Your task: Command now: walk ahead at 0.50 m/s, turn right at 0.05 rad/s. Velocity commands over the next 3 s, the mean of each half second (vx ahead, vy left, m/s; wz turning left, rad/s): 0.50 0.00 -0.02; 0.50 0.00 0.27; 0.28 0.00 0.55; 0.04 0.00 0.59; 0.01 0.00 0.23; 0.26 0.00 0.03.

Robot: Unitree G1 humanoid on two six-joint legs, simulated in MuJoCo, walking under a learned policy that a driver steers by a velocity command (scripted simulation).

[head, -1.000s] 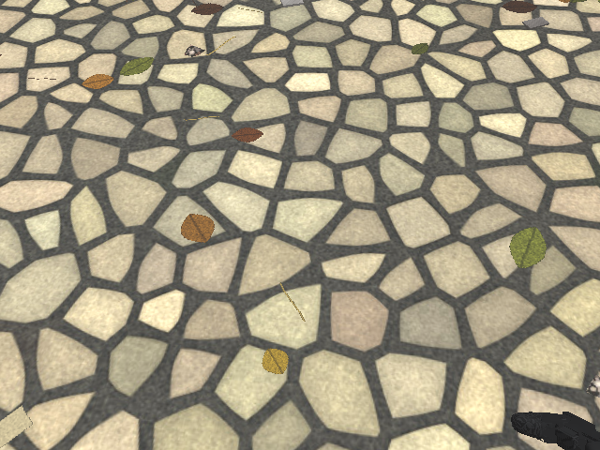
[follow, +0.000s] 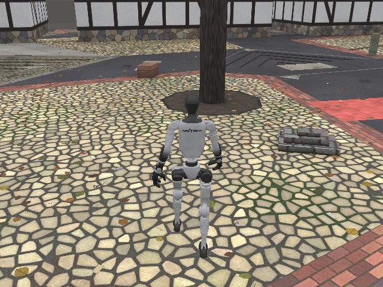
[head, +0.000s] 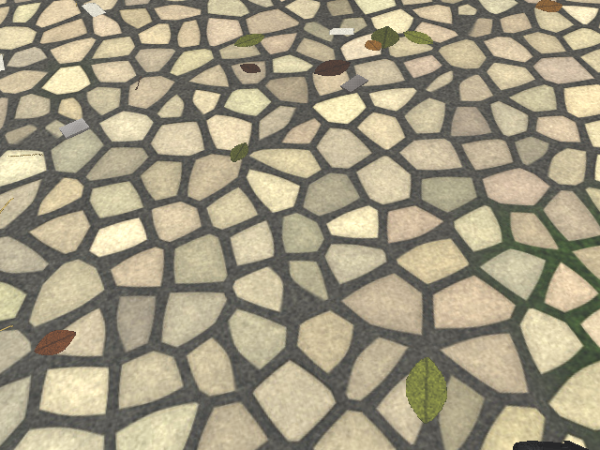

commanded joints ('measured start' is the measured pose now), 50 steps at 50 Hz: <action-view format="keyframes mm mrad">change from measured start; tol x32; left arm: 1 -5 180 42 -26 -1 7 11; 24 -429 58 -9 -176 -6 -32 -34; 31 80 241 60 -47 10 -29 -28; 50 -55 145 28 26 12 -29 15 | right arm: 1 25 -147 -44 -51 -1 -21 3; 4 413 -293 -93 58 -13 -12 -9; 31 421 -51 -2 100 0 3 -45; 50 -26 -40 -25 -71 5 38 0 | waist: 1 -86 -147 -33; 4 -140 252 -397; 24 -149 21 54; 31 40 -325 -423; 50 8 -64 86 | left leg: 1 118 -51 40 -22 -96 54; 4 981 327 -643 -96 -296 314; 12 404 175 -234 -359 -83 218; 28 618 169 -46 -87 352 107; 32 -172 -49 -137 814 -593 19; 50 -166 43 7 140 6 18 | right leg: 1 29 -291 93 155 866 -113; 2 -33 -239 54 336 924 -85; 5 -772 -17 163 1085 -227 -1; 26 -672 -134 16 276 323 2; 29 -170 -118 2 270 310 -78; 31 324 -481 718 98 67 -291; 37 -245 -316 167 -82 229 -139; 50 -17 -333 -170 -79 542 -102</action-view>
